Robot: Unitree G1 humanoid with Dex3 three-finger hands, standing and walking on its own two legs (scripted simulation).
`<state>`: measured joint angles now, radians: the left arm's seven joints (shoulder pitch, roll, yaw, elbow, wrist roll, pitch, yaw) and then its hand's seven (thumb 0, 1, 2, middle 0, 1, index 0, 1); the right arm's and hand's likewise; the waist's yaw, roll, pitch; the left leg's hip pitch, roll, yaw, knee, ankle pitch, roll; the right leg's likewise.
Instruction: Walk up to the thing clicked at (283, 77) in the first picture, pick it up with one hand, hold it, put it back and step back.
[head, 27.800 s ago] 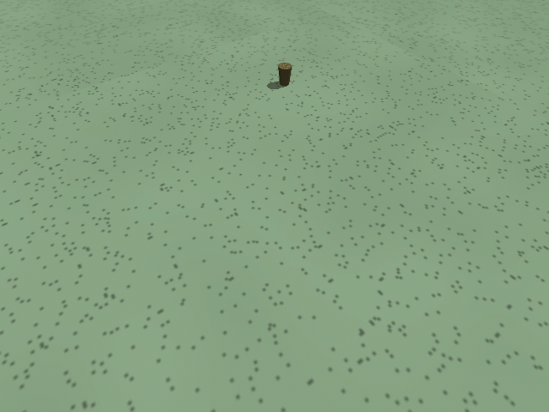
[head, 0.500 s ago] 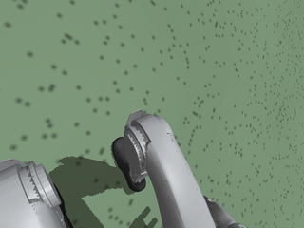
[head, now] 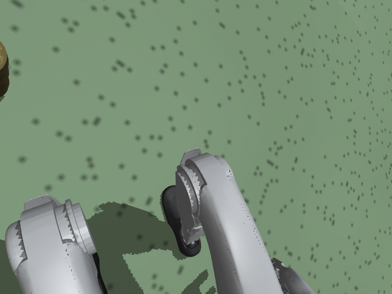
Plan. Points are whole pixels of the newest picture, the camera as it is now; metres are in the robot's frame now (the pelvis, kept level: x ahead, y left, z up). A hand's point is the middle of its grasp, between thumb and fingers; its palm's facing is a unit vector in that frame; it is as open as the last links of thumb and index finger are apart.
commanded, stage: settle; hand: left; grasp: from the side
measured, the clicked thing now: out of the picture +0.55 +0.27 -0.26
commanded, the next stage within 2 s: go down in 1.10 s
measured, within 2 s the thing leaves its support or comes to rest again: neither
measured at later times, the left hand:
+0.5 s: hand out of the picture +0.54 +0.32 -0.10, palm faces -0.38 -0.07 -0.92, open 5.4 cm
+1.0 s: hand out of the picture +0.54 +0.32 -0.07, palm faces -0.39 -0.08 -0.92, open 5.2 cm
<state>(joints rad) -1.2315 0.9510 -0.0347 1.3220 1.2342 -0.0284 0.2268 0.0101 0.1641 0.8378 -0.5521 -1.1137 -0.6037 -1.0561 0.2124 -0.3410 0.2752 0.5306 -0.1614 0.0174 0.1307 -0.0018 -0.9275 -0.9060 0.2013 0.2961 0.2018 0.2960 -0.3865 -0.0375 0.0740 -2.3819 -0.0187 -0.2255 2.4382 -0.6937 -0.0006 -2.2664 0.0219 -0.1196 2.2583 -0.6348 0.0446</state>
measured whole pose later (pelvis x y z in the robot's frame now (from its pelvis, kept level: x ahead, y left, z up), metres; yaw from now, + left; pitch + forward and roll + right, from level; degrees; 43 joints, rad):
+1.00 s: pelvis -0.01 +0.00 +0.03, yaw +4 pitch +36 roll -11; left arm -1.30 0.88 -0.06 1.28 1.20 -0.03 0.02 0.00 0.52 0.66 -0.84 -0.82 -0.89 -0.78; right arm 0.23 -0.32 0.19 0.53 -0.10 0.15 0.03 0.00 -0.92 -0.90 0.20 0.30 0.20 0.30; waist -0.35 0.02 -0.01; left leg -2.33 -0.01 -0.15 2.31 -0.63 0.01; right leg -2.24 0.01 -0.06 2.18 -0.59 0.04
